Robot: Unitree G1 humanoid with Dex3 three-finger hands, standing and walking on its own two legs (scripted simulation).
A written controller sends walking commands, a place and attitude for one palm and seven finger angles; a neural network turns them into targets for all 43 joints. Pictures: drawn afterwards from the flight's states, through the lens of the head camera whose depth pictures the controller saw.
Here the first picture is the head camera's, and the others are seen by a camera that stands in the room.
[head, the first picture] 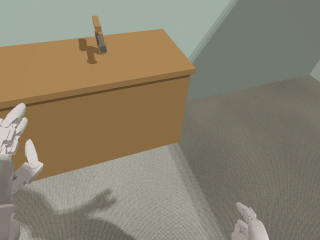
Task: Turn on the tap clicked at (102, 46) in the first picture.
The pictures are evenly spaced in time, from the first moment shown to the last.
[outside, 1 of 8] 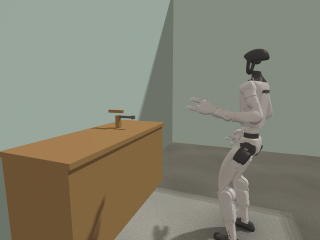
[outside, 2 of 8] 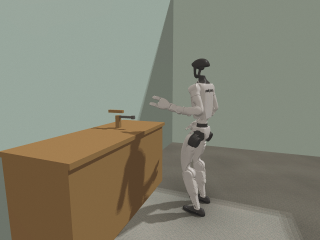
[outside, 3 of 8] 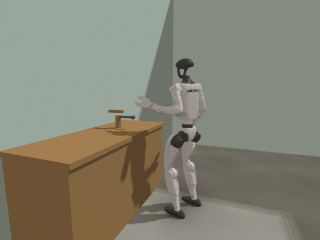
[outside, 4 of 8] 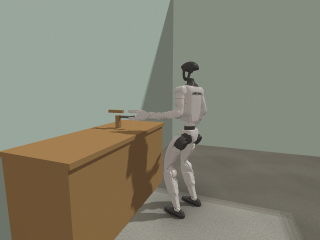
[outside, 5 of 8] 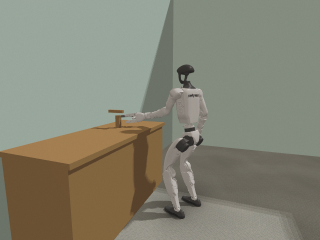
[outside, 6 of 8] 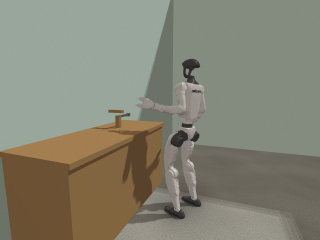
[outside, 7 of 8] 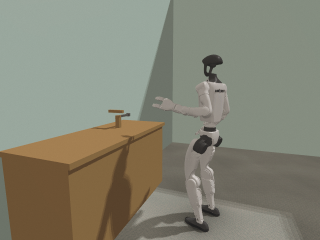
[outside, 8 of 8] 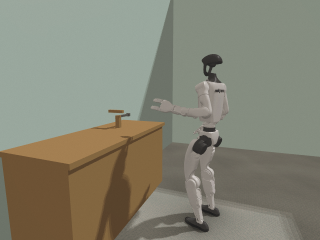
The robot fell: no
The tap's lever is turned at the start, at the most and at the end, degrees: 0 85 85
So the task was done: yes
